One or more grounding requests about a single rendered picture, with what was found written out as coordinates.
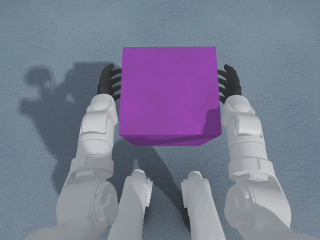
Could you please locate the left robot upper arm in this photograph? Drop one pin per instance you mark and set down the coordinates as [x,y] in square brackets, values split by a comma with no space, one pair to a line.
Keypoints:
[84,211]

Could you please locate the robot right hand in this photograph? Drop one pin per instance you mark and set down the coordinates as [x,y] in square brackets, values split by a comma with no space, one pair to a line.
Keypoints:
[232,83]

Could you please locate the left robot shin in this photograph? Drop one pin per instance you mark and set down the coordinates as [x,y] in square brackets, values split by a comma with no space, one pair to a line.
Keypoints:
[137,172]

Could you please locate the robot left hand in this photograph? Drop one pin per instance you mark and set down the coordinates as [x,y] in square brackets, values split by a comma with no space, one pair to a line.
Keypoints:
[106,83]

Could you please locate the robot shin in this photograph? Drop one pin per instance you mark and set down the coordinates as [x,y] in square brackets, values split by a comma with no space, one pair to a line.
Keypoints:
[197,173]
[137,172]

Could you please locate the carton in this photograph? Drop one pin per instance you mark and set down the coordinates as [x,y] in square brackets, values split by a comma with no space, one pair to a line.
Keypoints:
[169,96]

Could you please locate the right robot forearm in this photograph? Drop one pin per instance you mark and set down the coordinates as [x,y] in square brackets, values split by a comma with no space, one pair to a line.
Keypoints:
[247,150]

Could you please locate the right robot shin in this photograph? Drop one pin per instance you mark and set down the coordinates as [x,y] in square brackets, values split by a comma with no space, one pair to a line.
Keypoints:
[197,173]

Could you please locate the left robot forearm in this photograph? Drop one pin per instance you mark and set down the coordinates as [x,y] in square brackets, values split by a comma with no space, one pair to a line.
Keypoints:
[93,160]

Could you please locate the right robot upper arm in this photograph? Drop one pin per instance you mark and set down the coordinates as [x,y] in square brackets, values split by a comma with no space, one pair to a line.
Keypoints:
[260,213]

